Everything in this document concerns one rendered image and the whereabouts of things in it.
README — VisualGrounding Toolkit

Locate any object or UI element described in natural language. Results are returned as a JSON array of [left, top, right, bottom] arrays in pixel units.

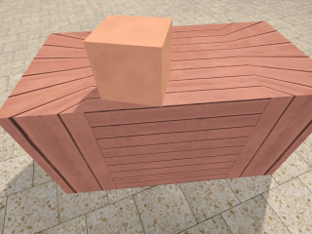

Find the carton
[[83, 15, 173, 107]]

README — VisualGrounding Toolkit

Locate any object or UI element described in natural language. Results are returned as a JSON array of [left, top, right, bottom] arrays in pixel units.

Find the pedestal
[[0, 20, 312, 194]]

